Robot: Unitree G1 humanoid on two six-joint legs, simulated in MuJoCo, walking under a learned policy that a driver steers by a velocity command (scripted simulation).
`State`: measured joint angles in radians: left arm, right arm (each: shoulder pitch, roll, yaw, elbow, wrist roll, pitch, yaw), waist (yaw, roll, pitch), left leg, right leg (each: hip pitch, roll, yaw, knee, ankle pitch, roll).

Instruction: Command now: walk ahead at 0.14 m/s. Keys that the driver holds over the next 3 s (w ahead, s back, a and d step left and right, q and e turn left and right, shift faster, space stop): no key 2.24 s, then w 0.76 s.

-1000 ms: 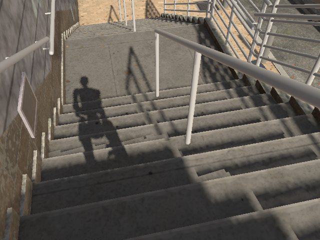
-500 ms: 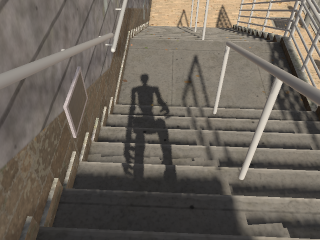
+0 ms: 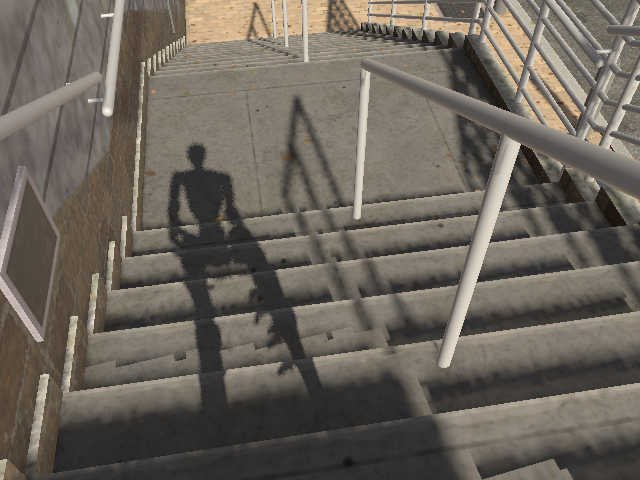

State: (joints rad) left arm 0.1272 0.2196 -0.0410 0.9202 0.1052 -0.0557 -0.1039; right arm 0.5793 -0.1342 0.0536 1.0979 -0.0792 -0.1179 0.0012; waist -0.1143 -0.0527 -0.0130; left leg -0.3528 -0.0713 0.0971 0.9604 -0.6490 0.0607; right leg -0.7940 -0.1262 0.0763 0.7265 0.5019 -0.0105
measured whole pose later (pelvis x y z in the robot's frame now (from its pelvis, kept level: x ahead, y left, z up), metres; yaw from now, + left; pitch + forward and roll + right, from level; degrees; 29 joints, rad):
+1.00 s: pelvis +0.19 -0.09 -0.10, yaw -4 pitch -1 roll +1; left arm 0.48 0.10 -0.05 1.06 0.02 -0.08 -0.10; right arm 0.20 -0.18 0.04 0.86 -0.01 -0.11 0.08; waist 0.06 -0.01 -0.02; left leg -0.51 0.12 0.01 1.43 -0.30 -0.11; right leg -0.26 0.05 -0.06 0.50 -0.23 -0.09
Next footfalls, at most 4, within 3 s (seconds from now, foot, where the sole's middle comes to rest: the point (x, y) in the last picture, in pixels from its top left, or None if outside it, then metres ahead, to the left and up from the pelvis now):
0.14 right None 0.25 -0.16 -0.87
0.36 left None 0.13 0.08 -0.75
2.76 left None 0.25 0.10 -0.87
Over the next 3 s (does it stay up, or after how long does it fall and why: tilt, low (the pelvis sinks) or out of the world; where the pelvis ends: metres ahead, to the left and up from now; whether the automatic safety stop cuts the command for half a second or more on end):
stays up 0.30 0.04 -0.13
